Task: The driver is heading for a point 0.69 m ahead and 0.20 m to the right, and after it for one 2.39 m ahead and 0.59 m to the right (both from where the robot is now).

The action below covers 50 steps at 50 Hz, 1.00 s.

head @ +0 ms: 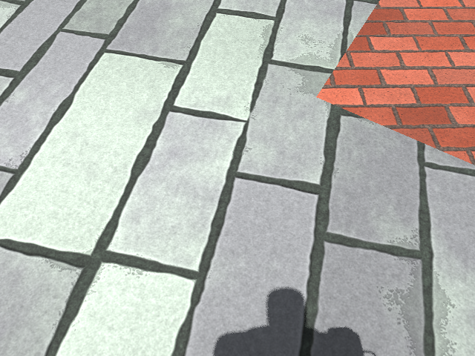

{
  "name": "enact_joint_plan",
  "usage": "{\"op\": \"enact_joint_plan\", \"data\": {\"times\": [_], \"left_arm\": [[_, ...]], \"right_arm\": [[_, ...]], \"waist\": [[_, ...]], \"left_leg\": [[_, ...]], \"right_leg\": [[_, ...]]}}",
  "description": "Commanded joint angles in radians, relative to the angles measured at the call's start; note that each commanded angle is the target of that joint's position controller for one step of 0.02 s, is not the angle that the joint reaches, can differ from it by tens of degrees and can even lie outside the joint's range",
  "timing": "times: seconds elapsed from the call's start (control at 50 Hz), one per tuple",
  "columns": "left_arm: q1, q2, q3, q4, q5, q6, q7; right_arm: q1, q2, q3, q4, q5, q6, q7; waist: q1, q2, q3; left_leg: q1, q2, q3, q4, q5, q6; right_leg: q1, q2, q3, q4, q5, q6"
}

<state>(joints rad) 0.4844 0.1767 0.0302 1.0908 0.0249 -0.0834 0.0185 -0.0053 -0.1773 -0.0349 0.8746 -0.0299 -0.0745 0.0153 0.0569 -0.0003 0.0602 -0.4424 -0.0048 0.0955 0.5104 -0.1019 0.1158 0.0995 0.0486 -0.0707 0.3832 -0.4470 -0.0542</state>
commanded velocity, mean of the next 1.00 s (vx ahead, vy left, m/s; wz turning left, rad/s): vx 0.50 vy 0.00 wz -0.43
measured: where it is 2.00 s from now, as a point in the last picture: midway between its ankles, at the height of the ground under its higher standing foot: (348, 203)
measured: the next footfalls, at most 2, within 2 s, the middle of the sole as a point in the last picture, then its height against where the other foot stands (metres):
right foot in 0.56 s outside the picture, level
left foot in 1.12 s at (296, 251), level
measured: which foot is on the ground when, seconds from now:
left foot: down 0.00-0.58, up 0.60-1.00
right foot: down 0.00-0.00, up 0.02-0.54, down 0.56-1.00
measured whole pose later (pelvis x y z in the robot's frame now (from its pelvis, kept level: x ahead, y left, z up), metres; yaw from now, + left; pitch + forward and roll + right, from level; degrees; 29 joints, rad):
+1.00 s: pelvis +0.50 -0.10 +0.02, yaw -29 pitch +2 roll +0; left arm 0.44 0.25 0.07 0.92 0.01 -0.05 0.01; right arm 0.02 -0.24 -0.03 0.76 -0.04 -0.03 0.03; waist 0.09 0.04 0.04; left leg -0.66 0.08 -0.02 0.72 -0.04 -0.04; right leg 0.02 0.15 0.15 0.26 -0.29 -0.13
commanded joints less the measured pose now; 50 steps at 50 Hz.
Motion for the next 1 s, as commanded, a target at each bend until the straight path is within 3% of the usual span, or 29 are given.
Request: {"op": "enact_joint_plan", "data": {"times": [0.02,0.04,0.06,0.08,0.12,0.14,0.18,0.24,0.34,0.44,0.48,0.52,0.54,0.56,0.58,0.6,0.62,0.64,0.66,0.7,0.74,0.78,0.84,1.0], "left_arm": [[0.098,0.029,0.0,-0.081,-0.052,-0.008,-0.013],[0.035,0.13,0.029,-0.073,-0.023,-0.006,-0.01],[-0.045,0.128,0.033,-0.103,-0.018,-0.005,-0.011],[-0.087,0.112,0.03,-0.109,-0.018,-0.007,-0.014],[-0.071,0.075,0.03,-0.099,0.004,0.02,-0.022],[-0.056,0.059,0.03,-0.092,0.009,0.034,-0.028],[-0.081,0.055,0.033,-0.105,0.01,0.054,-0.036],[-0.201,0.065,0.035,-0.15,0.006,0.067,-0.044],[-0.374,0.049,0.023,-0.216,-0.001,0.06,-0.056],[-0.496,0.048,0.014,-0.278,0.005,0.056,-0.062],[-0.478,0.059,0.021,-0.283,0.008,0.056,-0.062],[-0.387,0.084,0.035,-0.262,0.011,0.056,-0.056],[-0.297,0.104,0.047,-0.236,0.012,0.053,-0.054],[-0.159,0.137,0.066,-0.196,0.02,0.045,-0.048],[-0.042,0.231,0.097,-0.176,0.032,0.041,-0.035],[-0.098,0.312,0.115,-0.205,0.011,0.053,-0.033],[-0.103,0.295,0.109,-0.204,-0.008,0.067,-0.028],[-0.156,0.254,0.097,-0.202,-0.011,0.066,-0.021],[-0.198,0.202,0.084,-0.203,-0.012,0.06,-0.02],[-0.242,0.165,0.068,-0.212,-0.023,0.04,-0.011],[-0.21,0.182,0.068,-0.207,-0.031,0.02,-0.013],[-0.167,0.211,0.073,-0.203,-0.029,0.014,-0.015],[-0.092,0.214,0.072,-0.201,-0.027,0.019,-0.017],[0.022,0.224,0.068,-0.201,-0.012,0.025,-0.001]], "right_arm": [[0.522,-0.29,-0.088,0.09,-0.034,-0.012,-0.024],[0.438,-0.246,-0.08,0.081,0.008,0.006,-0.015],[0.314,-0.197,-0.065,0.057,0.018,0.006,-0.013],[0.257,-0.134,-0.048,0.049,0.014,-0.003,-0.009],[0.247,-0.07,-0.027,0.072,0.015,-0.019,-0.018],[0.271,-0.066,-0.024,0.084,0.013,-0.029,-0.02],[0.318,-0.094,-0.029,0.102,0.016,-0.046,-0.022],[0.361,-0.112,-0.031,0.11,0.013,-0.051,-0.025],[0.417,-0.108,-0.024,0.12,0.015,-0.05,-0.034],[0.504,-0.125,-0.028,0.15,0.009,-0.038,-0.051],[0.491,-0.142,-0.031,0.149,0.007,-0.029,-0.058],[0.469,-0.173,-0.04,0.143,0.004,-0.017,-0.062],[0.46,-0.188,-0.045,0.135,0.003,-0.008,-0.06],[0.444,-0.197,-0.048,0.121,0.008,-0.001,-0.055],[0.432,-0.167,-0.04,0.083,0.013,-0.003,-0.047],[0.42,-0.098,-0.034,0.003,0.027,-0.014,-0.024],[0.294,-0.168,-0.043,-0.024,0.014,-0.027,-0.017],[0.257,-0.152,-0.038,-0.043,0.027,-0.041,-0.012],[0.281,-0.148,-0.038,-0.029,0.028,-0.045,-0.015],[0.312,-0.13,-0.035,-0.025,-0.01,-0.008,-0.015],[0.305,-0.123,-0.035,-0.04,-0.021,0.024,-0.007],[0.239,-0.123,-0.033,-0.071,-0.018,0.038,-0.003],[0.103,-0.135,-0.031,-0.125,-0.013,0.043,-0.001],[-0.116,-0.138,-0.006,-0.226,-0.001,0.024,0.014]], "waist": [[-0.179,0.235,-0.35],[-0.162,0.107,-0.32],[-0.115,0.066,-0.161],[-0.094,0.017,-0.089],[-0.039,0.044,-0.026],[-0.031,0.053,-0.026],[-0.019,0.053,-0.016],[-0.033,0.051,0.019],[-0.067,0.056,0.045],[-0.102,0.061,0.06],[-0.079,0.077,0.04],[-0.032,0.109,-0.02],[0.002,0.112,-0.074],[0.068,0.08,-0.145],[0.115,-0.027,-0.243],[0.039,-0.257,-0.296],[0.063,-0.051,-0.225],[0.029,-0.02,-0.126],[-0.023,0.053,-0.053],[-0.08,0.035,-0.044],[-0.091,0.011,-0.051],[-0.076,-0.009,-0.038],[-0.028,-0.037,-0.015],[0.047,-0.07,-0.006]], "left_leg": [[0.797,0.426,-0.654,-0.141,-0.139,0.242],[0.721,0.407,-0.76,-0.235,-0.176,0.233],[0.57,0.38,-0.572,-0.251,-0.19,0.197],[0.444,0.34,-0.466,-0.295,-0.125,0.161],[0.291,0.262,-0.296,-0.344,-0.035,0.082],[0.268,0.251,-0.255,-0.355,-0.002,0.069],[0.265,0.243,-0.192,-0.377,0.052,0.063],[0.297,0.235,-0.114,-0.407,0.075,0.047],[0.361,0.211,0.009,-0.4,0.203,0.014],[0.521,0.256,0.082,-0.333,0.394,0.013],[0.564,0.268,0.119,-0.247,0.628,0.007],[0.585,0.276,0.148,-0.074,0.887,0.003],[0.571,0.276,0.155,0.077,0.906,0.002],[0.472,0.262,0.17,0.298,0.779,-0.02],[0.239,0.223,0.17,0.616,0.368,-0.05],[-0.195,-0.032,0.064,0.971,-0.436,-0.109],[-0.312,0.028,-0.113,0.97,-0.355,-0.094],[-0.323,0.071,-0.12,0.904,-0.259,-0.088],[-0.261,0.104,-0.118,0.8,-0.213,-0.092],[-0.147,0.132,-0.125,0.69,-0.197,-0.12],[-0.136,0.127,-0.108,0.634,-0.19,-0.146],[-0.176,0.126,-0.092,0.559,-0.13,-0.166],[-0.256,0.117,-0.086,0.428,-0.026,-0.179],[-0.274,0.046,-0.081,0.14,0.077,-0.139]], "right_leg": [[-0.599,0.0,-0.034,0.87,0.122,-0.024],[-0.697,0.002,0.109,0.969,-0.035,-0.04],[-0.737,-0.055,0.126,0.957,0.048,-0.047],[-0.708,-0.09,0.127,0.902,0.11,-0.048],[-0.615,-0.128,0.13,0.804,0.156,-0.036],[-0.588,-0.126,0.126,0.789,0.168,-0.031],[-0.62,-0.129,0.118,0.767,0.207,-0.023],[-0.735,-0.148,0.11,0.695,0.313,-0.009],[-0.764,-0.135,0.044,0.446,0.453,0.002],[-0.753,-0.105,-0.045,0.281,0.404,-0.04],[-0.686,-0.064,-0.078,0.247,0.322,-0.076],[-0.562,0.002,-0.113,0.238,0.217,-0.121],[-0.461,0.036,-0.115,0.206,0.188,-0.146],[-0.265,0.048,-0.079,0.113,0.221,-0.18],[-0.028,-0.155,0.194,0.07,0.124,-0.245],[0.202,-0.403,0.781,-0.08,0.147,-0.405],[0.149,-0.382,0.71,-0.122,0.2,-0.378],[0.039,-0.362,0.578,-0.131,0.275,-0.342],[-0.091,-0.315,0.484,-0.149,0.415,-0.294],[-0.21,-0.221,0.356,-0.162,0.546,-0.245],[-0.237,-0.185,0.32,-0.165,0.635,-0.243],[-0.248,-0.163,0.308,-0.177,0.648,-0.23],[-0.204,-0.151,0.331,-0.183,0.648,-0.197],[-0.022,-0.171,0.388,-0.108,0.756,-0.174]]}}
Keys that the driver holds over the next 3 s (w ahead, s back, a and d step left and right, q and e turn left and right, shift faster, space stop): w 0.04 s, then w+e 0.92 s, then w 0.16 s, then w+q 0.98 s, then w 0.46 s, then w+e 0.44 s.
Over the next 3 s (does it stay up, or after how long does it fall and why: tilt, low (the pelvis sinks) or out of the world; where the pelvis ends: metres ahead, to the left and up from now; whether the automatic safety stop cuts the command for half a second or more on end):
stays up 1.51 -0.33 0.02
